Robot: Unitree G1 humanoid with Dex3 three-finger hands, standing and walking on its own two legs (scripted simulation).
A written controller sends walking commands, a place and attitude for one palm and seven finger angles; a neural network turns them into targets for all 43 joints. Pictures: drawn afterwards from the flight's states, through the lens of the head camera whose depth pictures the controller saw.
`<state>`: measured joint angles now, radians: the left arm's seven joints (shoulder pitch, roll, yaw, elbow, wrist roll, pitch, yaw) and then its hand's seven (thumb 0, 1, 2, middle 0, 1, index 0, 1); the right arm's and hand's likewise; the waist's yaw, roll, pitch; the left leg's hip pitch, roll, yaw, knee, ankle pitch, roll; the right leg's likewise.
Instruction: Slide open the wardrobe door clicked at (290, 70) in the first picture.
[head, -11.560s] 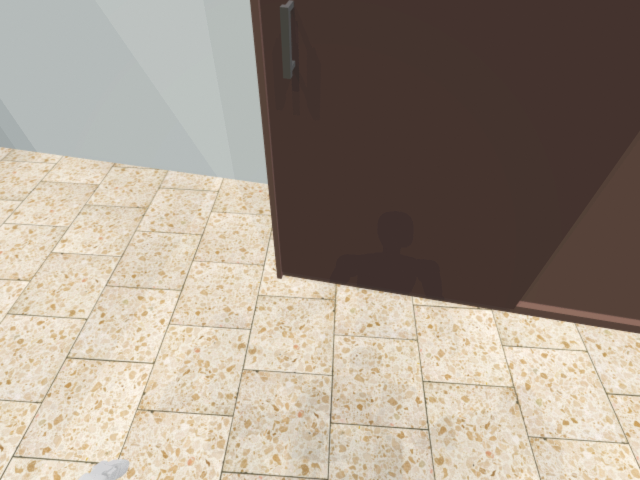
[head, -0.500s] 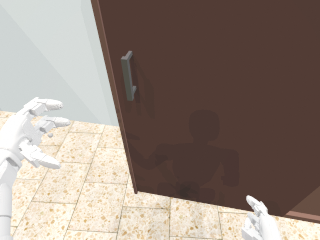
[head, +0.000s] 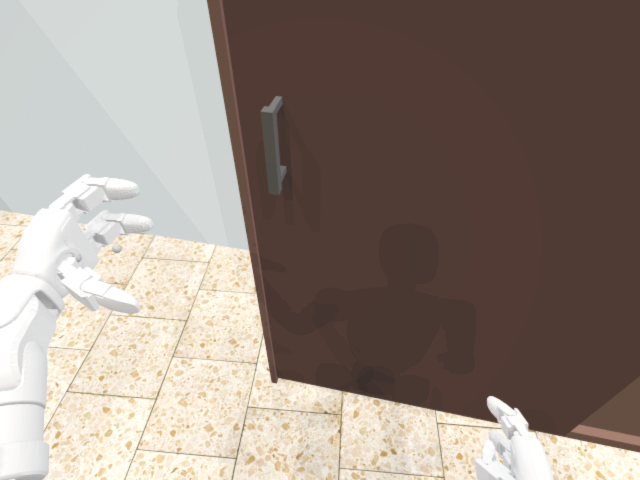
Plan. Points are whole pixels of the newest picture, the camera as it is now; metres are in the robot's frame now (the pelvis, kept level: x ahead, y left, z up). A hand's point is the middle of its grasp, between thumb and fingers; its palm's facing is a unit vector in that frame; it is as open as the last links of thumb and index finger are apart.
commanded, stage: move the hooked fingers beside the handle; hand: left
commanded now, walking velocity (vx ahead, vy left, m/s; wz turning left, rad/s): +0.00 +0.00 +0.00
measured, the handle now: (276, 146) +0.55 +0.14 +0.16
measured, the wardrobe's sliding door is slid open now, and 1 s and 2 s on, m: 0.00 0.00 0.00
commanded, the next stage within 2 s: none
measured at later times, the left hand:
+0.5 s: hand (165, 213) +0.37 +0.24 +0.16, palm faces -0.01 -1.00 -0.02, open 14.0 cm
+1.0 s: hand (199, 179) +0.42 +0.22 +0.18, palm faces -0.02 -1.00 -0.02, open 14.0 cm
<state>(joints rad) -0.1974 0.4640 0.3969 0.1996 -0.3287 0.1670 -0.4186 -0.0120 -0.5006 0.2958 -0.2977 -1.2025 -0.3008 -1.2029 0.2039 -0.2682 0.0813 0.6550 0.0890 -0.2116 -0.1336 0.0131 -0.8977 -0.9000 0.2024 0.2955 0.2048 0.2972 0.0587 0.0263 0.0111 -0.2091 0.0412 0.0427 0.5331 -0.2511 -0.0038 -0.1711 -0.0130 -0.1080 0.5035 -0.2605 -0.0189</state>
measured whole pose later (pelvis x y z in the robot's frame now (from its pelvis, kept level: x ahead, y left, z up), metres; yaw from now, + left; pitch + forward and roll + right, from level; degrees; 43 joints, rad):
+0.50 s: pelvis +0.02 +0.02 +0.00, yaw -1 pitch -2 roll -1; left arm -0.36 0.42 0.32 0.33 -0.25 0.18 -0.33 -0.01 -0.50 0.30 -0.30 -1.20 -0.30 -1.20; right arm 0.24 -0.27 0.06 0.66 0.08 -0.17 -0.12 0.01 -0.90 -0.90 0.20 0.30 0.21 0.30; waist 0.02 0.01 -0.01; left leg -0.22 0.02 0.07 0.51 -0.26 0.02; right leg -0.19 -0.03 -0.08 0.48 -0.26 0.00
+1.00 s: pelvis +0.02 +0.00 +0.00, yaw -1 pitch +1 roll +0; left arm -0.59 0.46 0.31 0.61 -0.22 0.08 -0.32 -0.01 -0.50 0.30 -0.29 -1.20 -0.30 -1.20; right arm 0.27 -0.28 0.04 0.69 0.08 -0.12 -0.11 0.01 -0.90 -0.90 0.20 0.30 0.21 0.30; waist -0.02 0.01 -0.02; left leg -0.28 0.05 0.06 0.53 -0.27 -0.01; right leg -0.25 -0.01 -0.09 0.51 -0.28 -0.02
